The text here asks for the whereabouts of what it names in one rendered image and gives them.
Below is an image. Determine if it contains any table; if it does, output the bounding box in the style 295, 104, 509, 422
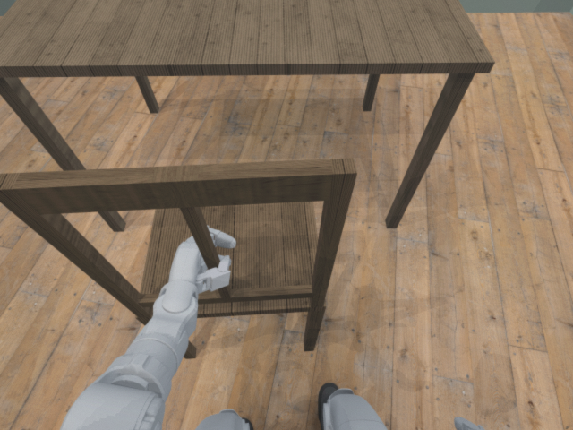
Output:
0, 0, 495, 232

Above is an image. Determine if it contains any left robot forearm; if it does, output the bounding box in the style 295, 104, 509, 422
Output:
60, 280, 199, 430

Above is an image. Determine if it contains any left robot upper arm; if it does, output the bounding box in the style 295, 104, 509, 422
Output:
65, 382, 166, 430

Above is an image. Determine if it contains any left robot hand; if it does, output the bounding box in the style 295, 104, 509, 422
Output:
168, 225, 236, 294

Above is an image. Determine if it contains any chair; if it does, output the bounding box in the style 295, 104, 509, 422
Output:
0, 158, 357, 359

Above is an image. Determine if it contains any robot left shin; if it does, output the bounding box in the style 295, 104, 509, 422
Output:
219, 409, 240, 417

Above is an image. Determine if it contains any right robot foot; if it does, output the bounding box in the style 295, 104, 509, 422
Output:
318, 383, 338, 430

